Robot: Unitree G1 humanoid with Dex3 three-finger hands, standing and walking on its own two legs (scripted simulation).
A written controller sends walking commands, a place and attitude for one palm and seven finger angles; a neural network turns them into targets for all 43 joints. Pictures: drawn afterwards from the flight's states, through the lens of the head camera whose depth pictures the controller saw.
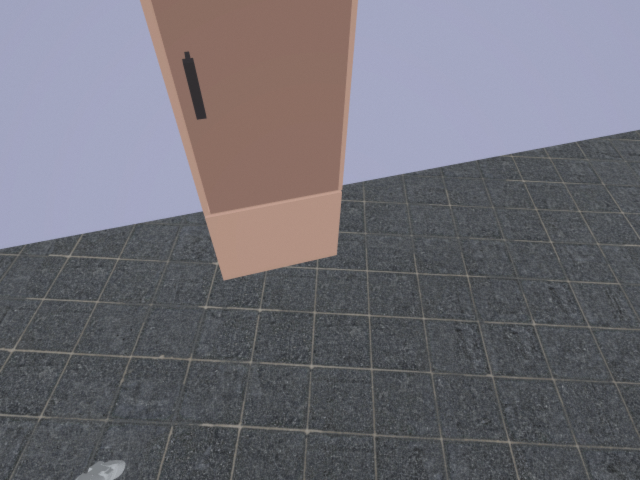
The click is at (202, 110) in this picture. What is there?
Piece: cupboard door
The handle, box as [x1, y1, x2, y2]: [182, 52, 206, 119]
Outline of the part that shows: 184,52 185,58 182,60 197,119 205,118 205,112 193,60 189,57 188,52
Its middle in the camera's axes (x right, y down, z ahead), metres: -0.29 -0.34 +0.86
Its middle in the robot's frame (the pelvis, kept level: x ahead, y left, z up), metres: +0.87 +0.33 +0.04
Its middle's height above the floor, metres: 0.81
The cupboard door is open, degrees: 0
